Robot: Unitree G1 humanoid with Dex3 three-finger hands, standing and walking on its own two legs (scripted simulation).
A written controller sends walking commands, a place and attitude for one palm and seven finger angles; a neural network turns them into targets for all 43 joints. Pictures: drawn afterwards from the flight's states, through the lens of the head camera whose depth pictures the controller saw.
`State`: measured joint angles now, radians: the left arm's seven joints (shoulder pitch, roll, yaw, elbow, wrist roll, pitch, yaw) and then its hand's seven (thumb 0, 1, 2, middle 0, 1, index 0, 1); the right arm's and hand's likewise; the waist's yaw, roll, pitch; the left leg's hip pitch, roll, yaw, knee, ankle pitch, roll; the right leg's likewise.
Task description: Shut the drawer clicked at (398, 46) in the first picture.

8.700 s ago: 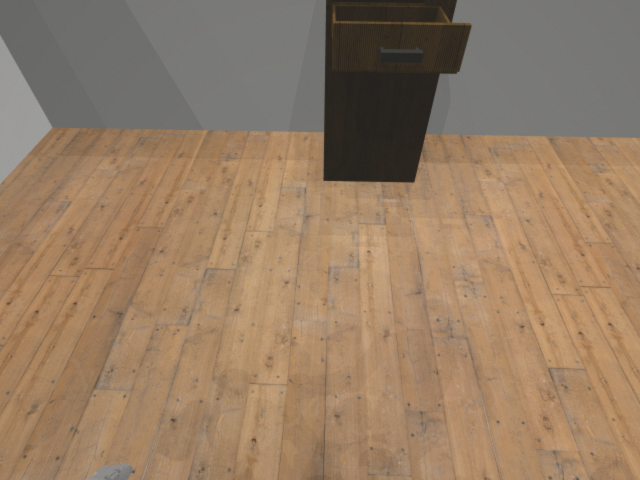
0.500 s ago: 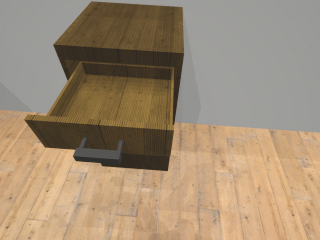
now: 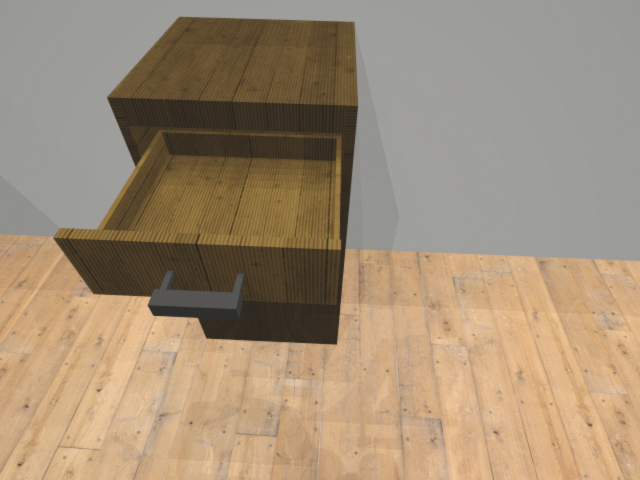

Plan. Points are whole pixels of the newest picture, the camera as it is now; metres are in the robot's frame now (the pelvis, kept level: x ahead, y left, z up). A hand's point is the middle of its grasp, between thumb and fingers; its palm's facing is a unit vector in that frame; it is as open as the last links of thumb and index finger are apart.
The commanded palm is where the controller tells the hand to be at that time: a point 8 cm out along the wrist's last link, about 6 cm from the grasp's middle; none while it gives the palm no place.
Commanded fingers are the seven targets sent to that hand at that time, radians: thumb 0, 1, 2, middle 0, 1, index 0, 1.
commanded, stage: look again from close up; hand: left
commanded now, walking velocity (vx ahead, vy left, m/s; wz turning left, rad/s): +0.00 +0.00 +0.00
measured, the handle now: (200, 291) +0.38 +0.20 +0.00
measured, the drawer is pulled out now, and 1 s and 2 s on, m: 0.30 0.30 0.30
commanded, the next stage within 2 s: shuffle to correct the standing spot in 0.04 s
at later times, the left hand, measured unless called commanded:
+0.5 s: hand out of the picture -0.01 +0.16 -0.18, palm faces +0.05 -0.99 -0.16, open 7.3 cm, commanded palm none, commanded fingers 0.00 0.90 0.90 -0.20 -0.30 -0.20 -0.30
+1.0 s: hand out of the picture +0.09 +0.19 -0.16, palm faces +0.03 -0.97 -0.24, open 7.3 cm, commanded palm none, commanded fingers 0.00 0.90 0.90 -0.20 -0.30 -0.20 -0.30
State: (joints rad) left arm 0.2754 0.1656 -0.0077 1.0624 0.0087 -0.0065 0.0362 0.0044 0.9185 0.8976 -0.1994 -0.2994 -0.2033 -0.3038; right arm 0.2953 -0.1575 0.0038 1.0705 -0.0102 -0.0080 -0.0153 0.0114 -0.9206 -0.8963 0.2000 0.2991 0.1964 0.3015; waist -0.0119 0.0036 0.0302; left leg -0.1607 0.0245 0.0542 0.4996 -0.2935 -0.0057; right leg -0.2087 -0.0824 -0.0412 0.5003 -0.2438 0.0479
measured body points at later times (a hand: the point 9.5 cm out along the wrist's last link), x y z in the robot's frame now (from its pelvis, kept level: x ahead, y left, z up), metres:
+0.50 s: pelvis +0.04 +0.00 -0.01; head +0.04 +0.01 +0.44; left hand -0.01 +0.22 -0.17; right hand -0.01 -0.22 -0.16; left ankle -0.01 +0.12 -0.74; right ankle +0.02 -0.15 -0.74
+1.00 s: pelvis +0.06 +0.01 +0.01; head +0.08 +0.00 +0.46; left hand +0.09 +0.24 -0.14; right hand +0.07 -0.23 -0.15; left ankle -0.01 +0.12 -0.73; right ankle +0.02 -0.14 -0.72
